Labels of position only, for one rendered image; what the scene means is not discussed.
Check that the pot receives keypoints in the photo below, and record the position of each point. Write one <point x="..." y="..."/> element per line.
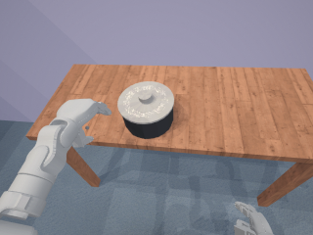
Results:
<point x="150" y="130"/>

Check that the left robot hand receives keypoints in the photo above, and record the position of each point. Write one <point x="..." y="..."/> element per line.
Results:
<point x="81" y="111"/>

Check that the right robot hand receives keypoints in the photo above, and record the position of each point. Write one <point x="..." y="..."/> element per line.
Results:
<point x="257" y="222"/>

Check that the left robot forearm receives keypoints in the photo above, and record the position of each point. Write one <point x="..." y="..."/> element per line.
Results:
<point x="28" y="193"/>

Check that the left robot upper arm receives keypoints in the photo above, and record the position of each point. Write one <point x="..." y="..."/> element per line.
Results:
<point x="11" y="228"/>

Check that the lid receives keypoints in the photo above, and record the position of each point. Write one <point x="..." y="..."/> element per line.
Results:
<point x="137" y="112"/>

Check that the knob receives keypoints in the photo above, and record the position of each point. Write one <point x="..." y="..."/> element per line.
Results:
<point x="145" y="96"/>

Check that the table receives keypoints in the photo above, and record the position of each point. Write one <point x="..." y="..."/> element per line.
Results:
<point x="239" y="112"/>

